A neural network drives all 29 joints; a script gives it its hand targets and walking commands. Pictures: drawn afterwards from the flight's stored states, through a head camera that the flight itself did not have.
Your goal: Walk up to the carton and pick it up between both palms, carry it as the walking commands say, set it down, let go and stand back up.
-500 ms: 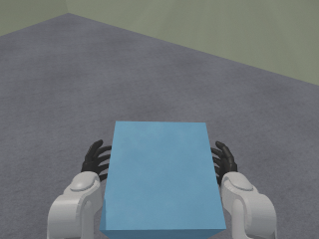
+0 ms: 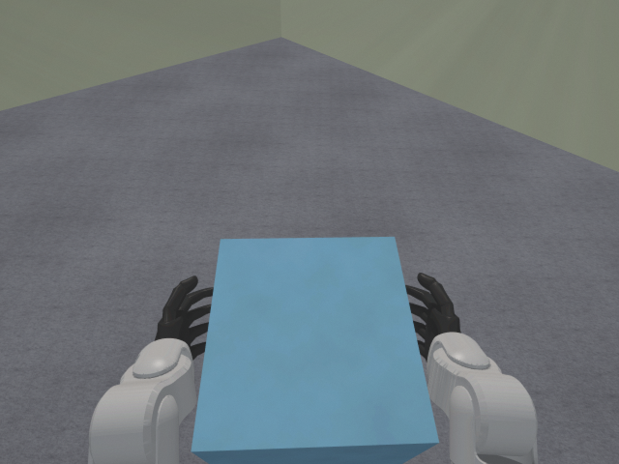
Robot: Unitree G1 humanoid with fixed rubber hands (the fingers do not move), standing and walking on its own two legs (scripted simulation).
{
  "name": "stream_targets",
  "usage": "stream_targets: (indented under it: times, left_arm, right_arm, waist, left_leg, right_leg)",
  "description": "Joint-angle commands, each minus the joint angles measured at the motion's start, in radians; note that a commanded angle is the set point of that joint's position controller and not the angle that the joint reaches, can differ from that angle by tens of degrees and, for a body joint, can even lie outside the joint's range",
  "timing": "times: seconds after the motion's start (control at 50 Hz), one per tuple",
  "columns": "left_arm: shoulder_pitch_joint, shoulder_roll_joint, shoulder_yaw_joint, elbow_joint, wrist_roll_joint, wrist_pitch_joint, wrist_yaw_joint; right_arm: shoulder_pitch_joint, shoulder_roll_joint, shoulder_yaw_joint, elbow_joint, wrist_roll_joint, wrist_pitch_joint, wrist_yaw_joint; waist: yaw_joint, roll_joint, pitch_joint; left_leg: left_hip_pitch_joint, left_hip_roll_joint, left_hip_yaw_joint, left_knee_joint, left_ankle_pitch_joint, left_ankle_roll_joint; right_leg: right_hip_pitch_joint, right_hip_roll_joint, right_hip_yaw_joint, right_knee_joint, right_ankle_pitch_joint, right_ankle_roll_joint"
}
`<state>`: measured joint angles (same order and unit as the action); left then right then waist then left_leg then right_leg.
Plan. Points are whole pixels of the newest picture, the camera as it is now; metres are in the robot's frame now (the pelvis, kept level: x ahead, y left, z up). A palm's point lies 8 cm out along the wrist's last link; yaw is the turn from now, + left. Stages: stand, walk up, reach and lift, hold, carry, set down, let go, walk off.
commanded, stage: carry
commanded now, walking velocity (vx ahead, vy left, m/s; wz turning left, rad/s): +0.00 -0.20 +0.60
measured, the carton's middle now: (308, 366) +0.24 +0.00 +0.03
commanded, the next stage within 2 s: none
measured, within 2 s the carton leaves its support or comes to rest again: neither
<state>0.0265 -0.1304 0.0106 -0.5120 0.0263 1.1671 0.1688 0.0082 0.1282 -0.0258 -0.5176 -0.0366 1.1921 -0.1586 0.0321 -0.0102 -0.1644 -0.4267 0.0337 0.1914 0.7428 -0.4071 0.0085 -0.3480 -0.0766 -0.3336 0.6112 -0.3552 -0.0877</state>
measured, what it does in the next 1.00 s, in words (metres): steps to the right, turning left: left foot, then right foot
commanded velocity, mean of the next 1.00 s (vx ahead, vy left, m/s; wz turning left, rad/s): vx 0.00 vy -0.07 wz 0.22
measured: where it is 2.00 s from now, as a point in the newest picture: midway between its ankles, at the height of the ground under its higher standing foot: outside the picture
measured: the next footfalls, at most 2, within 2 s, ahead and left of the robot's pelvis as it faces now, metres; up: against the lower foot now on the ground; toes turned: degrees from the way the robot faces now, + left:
left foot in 0.02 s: +0.03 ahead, +0.09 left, +0.00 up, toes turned +12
right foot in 0.36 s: +0.07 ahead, -0.23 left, +0.00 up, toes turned +22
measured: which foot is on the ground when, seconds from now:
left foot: up 0.00-0.00, down 0.02-0.36, up 0.38-0.66, down 0.68-1.00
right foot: down 0.00-0.04, up 0.06-0.34, down 0.36-1.00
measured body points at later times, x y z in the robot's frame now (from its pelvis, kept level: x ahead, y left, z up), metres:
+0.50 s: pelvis -0.01 -0.13 +0.01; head -0.01 -0.16 +0.46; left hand +0.19 +0.07 +0.10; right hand +0.27 -0.21 +0.09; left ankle -0.05 -0.01 -0.65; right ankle +0.03 -0.22 -0.73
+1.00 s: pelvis -0.02 -0.18 +0.01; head -0.04 -0.19 +0.46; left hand +0.17 +0.04 +0.10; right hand +0.26 -0.24 +0.10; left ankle -0.05 -0.06 -0.73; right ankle +0.03 -0.22 -0.73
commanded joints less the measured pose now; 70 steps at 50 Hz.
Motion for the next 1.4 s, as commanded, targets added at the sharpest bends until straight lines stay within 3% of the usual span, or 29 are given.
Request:
stream_targets:
  times: [0.0, 0.02, 0.04, 0.06, 0.1, 0.14, 0.2, 0.26, 0.3, 0.32, 0.34, 0.36, 0.38, 0.4, 0.42, 0.46, 0.48, 0.58, 0.62, 0.64, 0.66, 0.68, 0.7, 0.72, 0.78, 0.82, 0.92, 1.1, 1.38]
  left_arm:
    - [-0.319, -0.694, -0.578, -0.068, -0.260, 0.006, -0.104]
    - [-0.329, -0.684, -0.587, -0.075, -0.259, 0.007, -0.105]
    - [-0.370, -0.704, -0.629, -0.128, -0.270, 0.007, -0.113]
    - [-0.360, -0.741, -0.624, -0.109, -0.261, -0.002, -0.118]
    - [-0.381, -0.817, -0.643, -0.108, -0.278, -0.011, -0.132]
    - [-0.356, -0.825, -0.635, -0.103, -0.266, -0.026, -0.136]
    - [-0.305, -0.801, -0.622, -0.099, -0.245, -0.034, -0.123]
    - [-0.249, -0.755, -0.595, -0.083, -0.222, -0.020, -0.113]
    - [-0.227, -0.731, -0.577, -0.072, -0.216, -0.009, -0.113]
    - [-0.219, -0.716, -0.565, -0.062, -0.211, -0.006, -0.114]
    - [-0.225, -0.703, -0.557, -0.060, -0.203, -0.004, -0.118]
    - [-0.242, -0.688, -0.552, -0.049, -0.199, -0.005, -0.121]
    - [-0.274, -0.733, -0.568, -0.074, -0.227, -0.010, -0.127]
    - [-0.296, -0.760, -0.562, -0.084, -0.237, -0.012, -0.134]
    - [-0.301, -0.774, -0.562, -0.086, -0.240, -0.015, -0.138]
    - [-0.325, -0.787, -0.571, -0.085, -0.251, -0.018, -0.147]
    - [-0.328, -0.782, -0.574, -0.084, -0.254, -0.018, -0.148]
    - [-0.288, -0.735, -0.581, -0.085, -0.264, 0.001, -0.143]
    - [-0.279, -0.719, -0.579, -0.075, -0.260, 0.009, -0.138]
    - [-0.279, -0.712, -0.579, -0.073, -0.257, 0.011, -0.137]
    - [-0.285, -0.708, -0.581, -0.072, -0.252, 0.013, -0.134]
    - [-0.301, -0.704, -0.597, -0.105, -0.258, 0.014, -0.137]
    - [-0.341, -0.717, -0.612, -0.135, -0.267, 0.015, -0.141]
    - [-0.355, -0.729, -0.616, -0.141, -0.268, 0.017, -0.143]
    - [-0.339, -0.725, -0.600, -0.121, -0.258, 0.022, -0.141]
    - [-0.324, -0.713, -0.586, -0.098, -0.247, 0.028, -0.137]
    - [-0.330, -0.718, -0.566, -0.073, -0.233, 0.031, -0.137]
    - [-0.429, -0.712, -0.476, 0.095, -0.180, -0.064, -0.157]
    - [-0.502, -0.662, -0.362, 0.311, -0.091, -0.230, -0.172]
  right_arm:
    - [-0.250, 0.671, 0.512, -0.007, 0.198, -0.008, 0.091]
    - [-0.240, 0.650, 0.503, 0.012, 0.192, -0.011, 0.094]
    - [-0.204, 0.677, 0.506, 0.014, 0.192, -0.027, 0.097]
    - [-0.248, 0.719, 0.537, -0.044, 0.219, -0.032, 0.108]
    - [-0.309, 0.787, 0.569, -0.082, 0.238, -0.046, 0.120]
    - [-0.311, 0.807, 0.588, -0.091, 0.248, -0.056, 0.131]
    - [-0.291, 0.776, 0.597, -0.119, 0.260, -0.055, 0.137]
    - [-0.257, 0.735, 0.598, -0.125, 0.261, -0.038, 0.136]
    - [-0.261, 0.715, 0.600, -0.125, 0.260, -0.027, 0.133]
    - [-0.254, 0.705, 0.600, -0.119, 0.258, -0.024, 0.131]
    - [-0.246, 0.701, 0.601, -0.113, 0.254, -0.021, 0.127]
    - [-0.283, 0.679, 0.610, -0.123, 0.250, -0.013, 0.128]
    - [-0.355, 0.700, 0.635, -0.159, 0.269, -0.018, 0.134]
    - [-0.383, 0.723, 0.647, -0.153, 0.280, -0.017, 0.136]
    - [-0.376, 0.743, 0.647, -0.133, 0.281, -0.019, 0.137]
    - [-0.350, 0.767, 0.633, -0.113, 0.270, -0.026, 0.131]
    - [-0.341, 0.764, 0.624, -0.104, 0.261, -0.028, 0.124]
    - [-0.266, 0.719, 0.586, -0.069, 0.230, -0.012, 0.098]
    - [-0.252, 0.711, 0.577, -0.061, 0.225, -0.006, 0.095]
    - [-0.258, 0.710, 0.570, -0.060, 0.223, -0.004, 0.095]
    - [-0.262, 0.709, 0.565, -0.057, 0.223, -0.005, 0.098]
    - [-0.261, 0.713, 0.568, -0.059, 0.226, -0.011, 0.101]
    - [-0.268, 0.736, 0.574, -0.062, 0.235, -0.014, 0.105]
    - [-0.288, 0.750, 0.578, -0.070, 0.241, -0.016, 0.108]
    - [-0.313, 0.759, 0.591, -0.077, 0.251, -0.013, 0.110]
    - [-0.304, 0.745, 0.593, -0.068, 0.250, -0.004, 0.109]
    - [-0.338, 0.748, 0.603, -0.069, 0.260, 0.004, 0.114]
    - [-0.434, 0.733, 0.495, 0.114, 0.200, -0.090, 0.136]
    - [-0.500, 0.684, 0.371, 0.334, 0.105, -0.260, 0.150]
  waist:
    - [-0.050, -0.054, -0.160]
    - [-0.056, 0.109, -0.135]
    - [-0.056, 0.350, -0.129]
    - [-0.036, 0.162, -0.122]
    - [-0.042, 0.071, -0.056]
    - [-0.042, 0.109, -0.049]
    - [-0.043, 0.179, -0.080]
    - [-0.050, 0.246, -0.104]
    - [-0.034, 0.233, -0.121]
    - [-0.035, 0.168, -0.136]
    - [-0.035, -0.011, -0.131]
    - [-0.024, -0.348, -0.118]
    - [-0.014, -0.281, -0.098]
    - [-0.012, -0.165, -0.055]
    - [-0.020, -0.107, -0.031]
    - [-0.031, -0.122, -0.035]
    - [-0.033, -0.133, -0.047]
    - [-0.018, -0.186, -0.104]
    - [-0.033, -0.159, -0.121]
    - [-0.033, -0.128, -0.142]
    - [-0.034, -0.068, -0.147]
    - [-0.034, 0.060, -0.136]
    - [-0.032, 0.105, -0.126]
    - [-0.031, 0.104, -0.102]
    - [-0.029, 0.019, -0.055]
    - [-0.030, -0.002, -0.053]
    - [-0.029, -0.024, -0.051]
    - [-0.028, -0.030, -0.051]
    - [-0.031, 0.001, -0.101]
  left_leg:
    - [0.253, 0.072, -0.058, -0.340, 0.222, 0.033]
    - [0.437, 0.280, -0.328, -0.362, 0.515, 0.087]
    - [0.467, 0.508, -0.715, -0.387, 0.819, 0.245]
    - [0.383, 0.478, -0.639, -0.404, 0.734, 0.248]
    - [0.284, 0.381, -0.481, -0.433, 0.412, 0.196]
    - [0.201, 0.279, -0.346, -0.429, 0.388, 0.132]
    - [0.179, 0.238, -0.325, -0.391, 0.468, 0.112]
    - [0.136, 0.210, -0.314, -0.348, 0.463, 0.079]
    - [0.060, 0.175, -0.280, -0.271, 0.379, 0.045]
    - [-0.013, 0.133, -0.257, -0.203, 0.290, 0.024]
    - [-0.133, 0.065, -0.189, -0.057, 0.107, 0.002]
    - [-0.329, -0.044, -0.074, 0.199, -0.229, -0.034]
    - [-0.289, 0.026, -0.123, 0.416, -0.281, -0.040]
    - [-0.237, 0.042, -0.162, 0.485, -0.205, -0.037]
    - [-0.198, 0.057, -0.153, 0.496, -0.120, -0.041]
    - [-0.170, 0.054, -0.120, 0.431, -0.031, -0.047]
    - [-0.154, 0.044, -0.103, 0.349, -0.031, -0.044]
    - [-0.017, -0.019, -0.044, -0.060, -0.024, -0.008]
    - [0.105, -0.013, -0.030, -0.312, 0.146, 0.008]
    - [0.205, 0.025, -0.047, -0.363, 0.214, 0.014]
    - [0.287, 0.100, -0.120, -0.390, 0.254, 0.020]
    - [0.303, 0.202, -0.230, -0.307, 0.489, 0.060]
    - [0.241, 0.217, -0.255, -0.323, 0.492, 0.081]
    - [0.194, 0.200, -0.232, -0.338, 0.442, 0.074]
    - [0.095, 0.120, -0.151, -0.318, 0.218, 0.038]
    - [0.094, 0.104, -0.133, -0.312, 0.178, 0.029]
    - [0.107, 0.103, -0.123, -0.324, 0.182, 0.020]
    - [0.138, 0.095, -0.121, -0.349, 0.146, 0.016]
    - [0.161, 0.107, -0.152, -0.355, 0.196, 0.027]
  right_leg:
    - [0.039, -0.183, 0.115, 0.093, 0.488, 0.034]
    - [-0.237, -0.128, 0.102, 0.217, 0.116, 0.107]
    - [-0.417, 0.002, 0.170, 0.440, -0.295, 0.163]
    - [-0.376, -0.029, 0.324, 0.550, -0.266, 0.164]
    - [-0.384, -0.052, 0.347, 0.590, -0.136, 0.167]
    - [-0.292, -0.042, 0.296, 0.490, -0.049, 0.166]
    - [-0.215, 0.004, 0.235, 0.310, -0.053, 0.158]
    - [-0.103, 0.050, 0.185, 0.097, -0.036, 0.152]
    - [0.067, 0.066, 0.127, -0.142, 0.076, 0.145]
    - [0.192, 0.040, 0.146, -0.225, 0.077, 0.135]
    - [0.291, -0.088, 0.268, -0.316, 0.060, 0.104]
    - [0.298, -0.375, 0.587, -0.394, 0.133, -0.048]
    - [0.175, -0.396, 0.556, -0.380, 0.137, -0.118]
    - [0.078, -0.336, 0.458, -0.364, 0.105, -0.108]
    - [0.024, -0.298, 0.386, -0.353, 0.089, -0.077]
    - [0.038, -0.236, 0.298, -0.308, 0.151, -0.039]
    - [0.059, -0.222, 0.288, -0.286, 0.204, -0.028]
    - [0.164, -0.230, 0.309, -0.232, 0.451, -0.041]
    - [0.169, -0.222, 0.281, -0.181, 0.505, -0.004]
    - [0.126, -0.212, 0.264, -0.150, 0.475, 0.038]
    - [0.054, -0.205, 0.263, -0.109, 0.410, 0.077]
    - [-0.025, -0.151, 0.238, -0.065, 0.357, 0.123]
    - [0.004, -0.121, 0.217, -0.067, 0.219, 0.135]
    - [0.031, -0.110, 0.205, -0.094, 0.155, 0.136]
    - [0.100, -0.127, 0.225, -0.182, 0.157, 0.106]
    - [0.103, -0.149, 0.248, -0.226, 0.158, 0.097]
    - [0.113, -0.157, 0.255, -0.274, 0.158, 0.100]
    - [0.098, -0.160, 0.273, -0.344, 0.037, 0.104]
    - [0.139, -0.133, 0.247, -0.283, 0.126, 0.083]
